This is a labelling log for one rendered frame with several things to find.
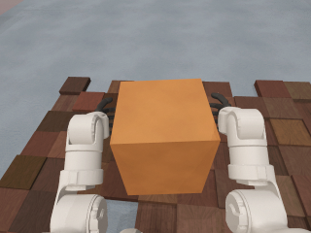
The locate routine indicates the robot left hand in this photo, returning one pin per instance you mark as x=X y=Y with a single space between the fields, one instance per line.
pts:
x=100 y=108

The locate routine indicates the robot left forearm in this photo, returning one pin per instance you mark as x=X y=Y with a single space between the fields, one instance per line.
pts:
x=83 y=157

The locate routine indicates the robot right upper arm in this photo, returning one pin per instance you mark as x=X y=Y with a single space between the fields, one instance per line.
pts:
x=256 y=211

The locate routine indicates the robot left upper arm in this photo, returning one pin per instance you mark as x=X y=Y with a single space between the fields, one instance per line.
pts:
x=80 y=213

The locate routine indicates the carton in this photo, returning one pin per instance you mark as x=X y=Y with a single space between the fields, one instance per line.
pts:
x=164 y=137

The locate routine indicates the robot right hand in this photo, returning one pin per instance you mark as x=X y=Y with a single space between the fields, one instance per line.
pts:
x=218 y=106

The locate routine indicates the robot right forearm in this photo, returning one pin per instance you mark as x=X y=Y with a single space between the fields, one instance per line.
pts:
x=248 y=154

